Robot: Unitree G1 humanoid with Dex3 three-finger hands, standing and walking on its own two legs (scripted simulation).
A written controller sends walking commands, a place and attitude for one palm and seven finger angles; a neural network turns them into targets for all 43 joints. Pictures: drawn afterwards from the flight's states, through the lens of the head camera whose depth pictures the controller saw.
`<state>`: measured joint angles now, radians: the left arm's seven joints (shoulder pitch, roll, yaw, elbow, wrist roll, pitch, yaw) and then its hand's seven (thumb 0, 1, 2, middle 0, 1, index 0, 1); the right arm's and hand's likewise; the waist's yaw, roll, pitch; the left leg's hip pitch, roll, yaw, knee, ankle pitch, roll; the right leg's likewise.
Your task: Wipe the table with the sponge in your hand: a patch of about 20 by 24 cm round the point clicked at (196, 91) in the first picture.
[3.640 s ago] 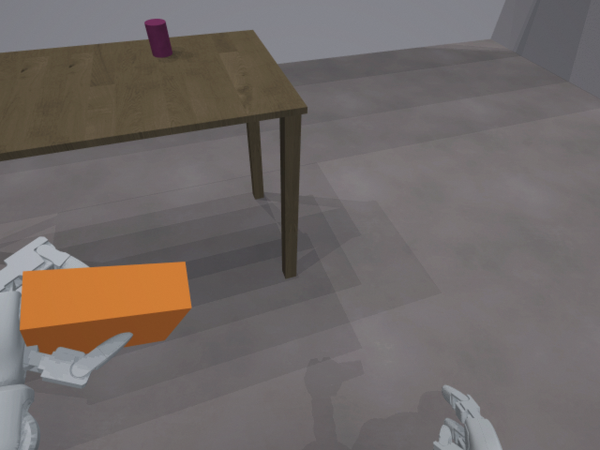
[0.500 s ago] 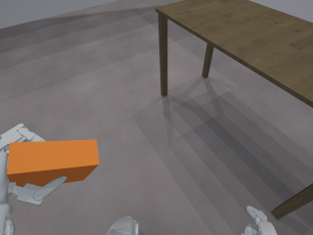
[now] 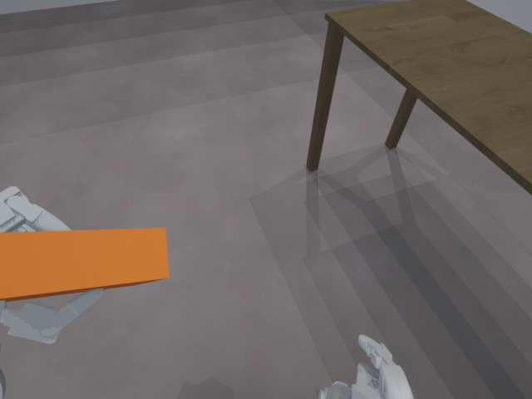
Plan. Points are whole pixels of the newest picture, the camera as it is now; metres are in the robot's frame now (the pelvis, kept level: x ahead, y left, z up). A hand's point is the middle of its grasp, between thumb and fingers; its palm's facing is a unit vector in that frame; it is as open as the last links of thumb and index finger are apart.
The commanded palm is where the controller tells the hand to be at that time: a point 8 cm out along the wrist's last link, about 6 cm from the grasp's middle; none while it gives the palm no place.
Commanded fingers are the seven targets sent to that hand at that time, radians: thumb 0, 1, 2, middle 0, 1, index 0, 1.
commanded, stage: walk to a spot facing it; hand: left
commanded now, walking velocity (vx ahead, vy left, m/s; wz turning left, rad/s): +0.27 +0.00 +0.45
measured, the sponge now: (105, 264) +0.22 +0.19 +0.17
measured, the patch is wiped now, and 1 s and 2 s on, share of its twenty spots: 0.00 0.00 0.00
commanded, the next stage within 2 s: turn to face it in 0.32 s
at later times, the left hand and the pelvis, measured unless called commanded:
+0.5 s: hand (53, 230) +0.25 +0.26 +0.18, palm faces +0.59 -0.68 -0.42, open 9.3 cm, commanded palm +0.18 +0.29 +0.18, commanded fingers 0.00 0.10 1.30 -1.20 -1.60 -1.20 -1.60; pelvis +0.09 -0.02 -0.02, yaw +13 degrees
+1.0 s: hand (177, 208) +0.30 +0.14 +0.17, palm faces +0.40 -0.80 -0.45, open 9.3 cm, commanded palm +0.24 +0.19 +0.18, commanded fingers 0.00 0.10 1.30 -1.20 -1.60 -1.20 -1.60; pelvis +0.09 -0.10 +0.00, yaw +2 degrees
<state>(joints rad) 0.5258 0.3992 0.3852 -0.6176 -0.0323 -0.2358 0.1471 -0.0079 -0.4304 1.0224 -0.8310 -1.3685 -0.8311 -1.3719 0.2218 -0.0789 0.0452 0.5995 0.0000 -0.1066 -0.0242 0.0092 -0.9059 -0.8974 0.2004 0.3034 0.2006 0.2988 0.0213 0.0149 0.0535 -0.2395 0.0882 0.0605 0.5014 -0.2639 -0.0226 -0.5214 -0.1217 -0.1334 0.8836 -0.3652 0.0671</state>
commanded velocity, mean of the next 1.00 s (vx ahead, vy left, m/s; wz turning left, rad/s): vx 0.05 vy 0.00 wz -0.14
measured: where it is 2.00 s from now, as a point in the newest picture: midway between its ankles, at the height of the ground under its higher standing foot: outside the picture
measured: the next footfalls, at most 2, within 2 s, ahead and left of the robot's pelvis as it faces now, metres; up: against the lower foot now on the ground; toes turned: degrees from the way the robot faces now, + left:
right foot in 0.10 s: +0.14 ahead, -0.15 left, +0.00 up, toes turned -8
left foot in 0.44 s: +0.17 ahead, +0.12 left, +0.00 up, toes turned +23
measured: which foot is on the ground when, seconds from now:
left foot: down 0.00-0.08, up 0.10-0.42, down 0.44-0.78, up 0.80-1.00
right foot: up 0.00-0.08, down 0.10-0.44, up 0.46-0.74, down 0.76-1.00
